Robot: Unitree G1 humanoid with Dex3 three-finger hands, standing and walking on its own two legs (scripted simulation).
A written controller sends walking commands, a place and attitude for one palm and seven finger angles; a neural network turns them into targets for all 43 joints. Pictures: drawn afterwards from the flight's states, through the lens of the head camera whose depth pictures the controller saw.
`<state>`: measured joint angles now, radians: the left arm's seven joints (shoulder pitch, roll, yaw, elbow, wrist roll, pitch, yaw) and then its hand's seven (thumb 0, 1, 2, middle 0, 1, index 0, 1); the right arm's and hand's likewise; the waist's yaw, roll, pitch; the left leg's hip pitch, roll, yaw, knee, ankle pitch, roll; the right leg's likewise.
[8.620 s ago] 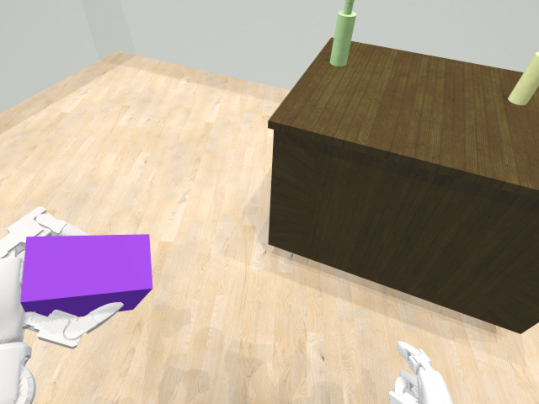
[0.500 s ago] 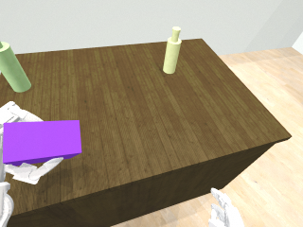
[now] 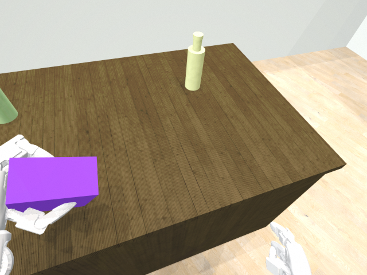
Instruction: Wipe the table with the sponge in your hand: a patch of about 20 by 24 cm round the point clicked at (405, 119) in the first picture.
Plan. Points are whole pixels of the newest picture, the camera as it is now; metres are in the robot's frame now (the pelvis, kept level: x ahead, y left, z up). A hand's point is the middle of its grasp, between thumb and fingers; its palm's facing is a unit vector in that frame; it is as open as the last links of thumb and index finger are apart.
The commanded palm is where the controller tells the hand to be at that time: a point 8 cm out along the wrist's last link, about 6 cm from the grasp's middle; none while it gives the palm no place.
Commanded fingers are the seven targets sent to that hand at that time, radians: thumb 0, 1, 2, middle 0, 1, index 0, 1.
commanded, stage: come to a stop and stand still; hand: left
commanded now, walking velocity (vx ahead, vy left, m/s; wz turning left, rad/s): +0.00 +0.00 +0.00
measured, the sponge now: (65, 185) +0.23 +0.22 +0.13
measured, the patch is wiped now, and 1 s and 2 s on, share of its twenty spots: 0.00 0.00 0.00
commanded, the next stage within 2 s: look again from close up in 0.10 s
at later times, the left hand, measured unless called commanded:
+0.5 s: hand (52, 184) +0.22 +0.23 +0.15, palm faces +0.36 -0.85 -0.38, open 9.8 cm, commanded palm +0.16 +0.27 +0.17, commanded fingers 0.00 0.10 1.30 -1.20 -1.60 -1.20 -1.60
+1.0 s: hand (69, 181) +0.22 +0.20 +0.16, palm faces +0.34 -0.86 -0.39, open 9.8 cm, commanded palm +0.16 +0.24 +0.17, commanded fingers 0.00 0.10 1.30 -1.20 -1.60 -1.20 -1.60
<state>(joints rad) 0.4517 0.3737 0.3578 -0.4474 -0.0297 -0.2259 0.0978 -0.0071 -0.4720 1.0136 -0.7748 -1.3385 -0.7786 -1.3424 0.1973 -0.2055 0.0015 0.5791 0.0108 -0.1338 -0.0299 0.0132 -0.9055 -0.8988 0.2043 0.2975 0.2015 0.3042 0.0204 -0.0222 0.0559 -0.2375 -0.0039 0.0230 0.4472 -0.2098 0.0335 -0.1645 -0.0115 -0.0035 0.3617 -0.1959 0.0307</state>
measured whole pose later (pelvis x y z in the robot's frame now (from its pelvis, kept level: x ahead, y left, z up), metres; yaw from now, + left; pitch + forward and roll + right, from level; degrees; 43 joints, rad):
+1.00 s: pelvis +0.00 -0.04 +0.00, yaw +0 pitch +0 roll -1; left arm 0.44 0.38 0.36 -0.51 -0.05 -0.18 0.09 -0.01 -0.47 1.02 -0.77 -1.34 -0.78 -1.34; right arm 0.20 -0.16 0.01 0.56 0.01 -0.10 -0.02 0.01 -0.90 -0.90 0.21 0.30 0.20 0.30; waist 0.01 -0.02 0.05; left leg -0.24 0.05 0.01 0.44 -0.20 -0.02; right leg -0.18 0.04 -0.02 0.38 -0.20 -0.02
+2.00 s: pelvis -0.01 -0.01 +0.00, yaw +0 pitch -1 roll -1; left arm 0.41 0.44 0.36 -0.47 -0.04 -0.25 0.09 -0.01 -0.47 1.02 -0.77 -1.34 -0.78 -1.35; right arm 0.20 -0.16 0.02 0.57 0.01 -0.17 -0.03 0.01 -0.91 -0.90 0.20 0.30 0.20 0.30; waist 0.04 -0.08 0.08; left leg -0.25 -0.03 0.02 0.46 -0.21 0.05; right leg -0.20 -0.01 0.00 0.43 -0.21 0.02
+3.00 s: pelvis +0.00 -0.03 +0.00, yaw +0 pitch +0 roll -1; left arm 0.43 0.38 0.36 -0.47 -0.05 -0.20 0.10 -0.01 -0.47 1.03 -0.77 -1.34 -0.77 -1.35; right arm 0.19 -0.19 0.01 0.57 0.01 -0.11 -0.04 0.01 -0.91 -0.90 0.20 0.30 0.20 0.30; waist 0.02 -0.02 0.04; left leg -0.22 0.01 0.01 0.42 -0.20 0.01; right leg -0.17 0.03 -0.02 0.37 -0.20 -0.01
